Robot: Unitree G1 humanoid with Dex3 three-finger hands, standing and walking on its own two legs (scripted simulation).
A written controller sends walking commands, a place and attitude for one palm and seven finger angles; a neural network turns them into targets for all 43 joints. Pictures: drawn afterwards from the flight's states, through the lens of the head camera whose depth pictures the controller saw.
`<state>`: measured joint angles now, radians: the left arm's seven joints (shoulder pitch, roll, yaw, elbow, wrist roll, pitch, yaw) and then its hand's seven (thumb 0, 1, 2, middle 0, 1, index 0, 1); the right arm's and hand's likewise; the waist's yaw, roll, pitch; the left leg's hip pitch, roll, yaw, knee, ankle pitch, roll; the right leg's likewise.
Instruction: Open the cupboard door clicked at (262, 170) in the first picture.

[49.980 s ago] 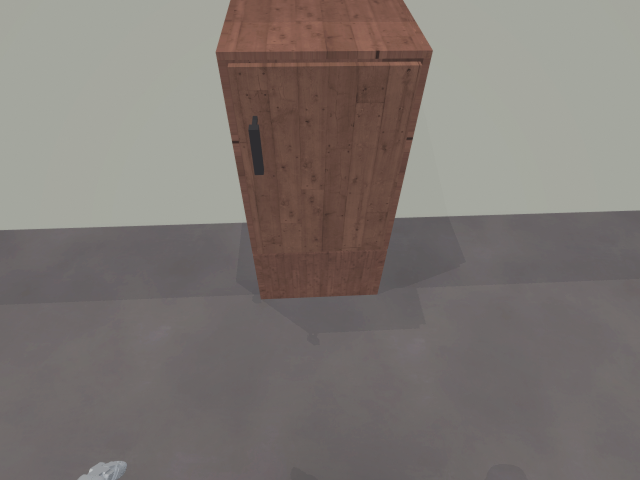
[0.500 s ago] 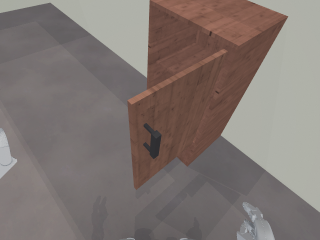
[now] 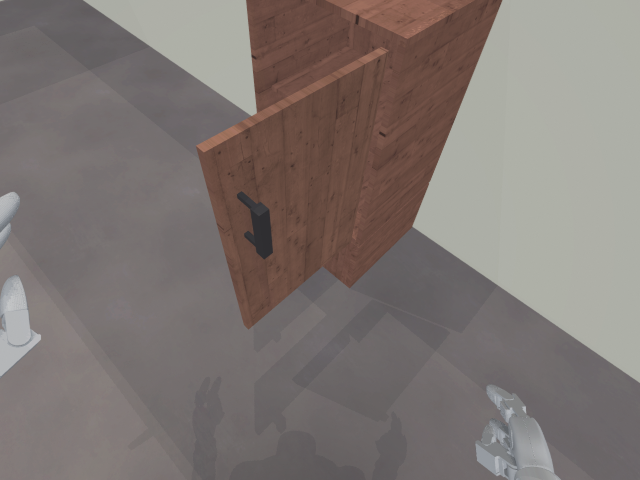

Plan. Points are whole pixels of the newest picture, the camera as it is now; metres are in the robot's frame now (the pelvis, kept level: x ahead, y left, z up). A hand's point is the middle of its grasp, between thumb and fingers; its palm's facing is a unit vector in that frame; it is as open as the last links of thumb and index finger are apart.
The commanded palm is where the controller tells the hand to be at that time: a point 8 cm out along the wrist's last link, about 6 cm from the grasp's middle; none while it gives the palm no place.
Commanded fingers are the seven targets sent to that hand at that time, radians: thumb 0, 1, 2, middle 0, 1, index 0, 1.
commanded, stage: stop stepping back and stand still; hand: left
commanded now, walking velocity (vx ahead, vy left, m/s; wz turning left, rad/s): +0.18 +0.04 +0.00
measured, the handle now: (254, 225) +0.50 +0.14 -0.06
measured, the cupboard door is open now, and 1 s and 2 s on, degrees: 89 89 89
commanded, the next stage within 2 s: let the arm hang, fingers relaxed in 0.76 s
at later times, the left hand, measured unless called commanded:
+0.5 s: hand out of the picture +0.07 +0.25 +0.16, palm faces +0.50 -0.74 -0.45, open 7.4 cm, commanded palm +0.01 +0.29 +0.17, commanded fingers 0.00 0.90 0.90 -0.20 -0.30 -0.20 -0.30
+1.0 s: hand out of the picture +0.07 +0.25 -0.04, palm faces +0.24 -0.88 -0.41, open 7.4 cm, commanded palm none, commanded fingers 0.00 0.90 0.90 -0.20 -0.30 -0.20 -0.30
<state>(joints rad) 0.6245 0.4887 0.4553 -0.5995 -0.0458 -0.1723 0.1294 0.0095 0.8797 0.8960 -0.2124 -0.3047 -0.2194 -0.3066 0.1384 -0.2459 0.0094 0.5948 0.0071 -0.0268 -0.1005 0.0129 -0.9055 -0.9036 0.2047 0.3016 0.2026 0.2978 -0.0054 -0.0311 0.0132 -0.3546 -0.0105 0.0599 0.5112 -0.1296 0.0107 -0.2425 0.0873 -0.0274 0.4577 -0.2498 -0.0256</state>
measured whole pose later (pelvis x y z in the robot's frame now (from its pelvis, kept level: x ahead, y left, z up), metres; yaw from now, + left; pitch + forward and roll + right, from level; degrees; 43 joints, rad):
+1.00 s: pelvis -0.11 -0.01 -0.02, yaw +6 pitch +0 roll +1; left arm 0.26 0.29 0.15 0.29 0.03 0.00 0.02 0.00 0.90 0.90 -0.19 -0.30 -0.20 -0.30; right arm 0.19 -0.26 -0.02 0.81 -0.04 -0.05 -0.01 0.01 -0.91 -0.90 0.20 0.30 0.20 0.30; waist -0.01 0.04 -0.04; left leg -0.30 -0.01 0.03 0.63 -0.33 0.01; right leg -0.38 -0.02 -0.07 0.66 -0.28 -0.04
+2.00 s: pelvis -0.12 +0.00 +0.00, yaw +6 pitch -2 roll +0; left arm 0.19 0.19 0.04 1.12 0.01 -0.01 0.02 0.00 0.90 0.90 -0.20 -0.30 -0.20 -0.30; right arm 0.25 -0.18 -0.02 1.11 -0.03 0.00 -0.02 0.00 -0.91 -0.90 0.20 0.30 0.20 0.30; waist -0.01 0.01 0.06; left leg -0.17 0.00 0.02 0.40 -0.21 0.01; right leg -0.23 0.00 -0.08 0.40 -0.14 -0.04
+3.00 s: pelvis -0.08 -0.01 +0.01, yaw +7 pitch -1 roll +0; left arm 0.11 0.27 0.02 1.14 0.01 -0.02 0.01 0.00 0.90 0.90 -0.20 -0.30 -0.20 -0.30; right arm 0.14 -0.28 -0.01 1.14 -0.03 0.00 -0.02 0.01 -0.91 -0.90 0.20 0.30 0.20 0.30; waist -0.01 0.02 0.06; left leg -0.07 0.02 0.01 0.30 -0.20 -0.02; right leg -0.14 0.03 -0.09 0.31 -0.15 -0.05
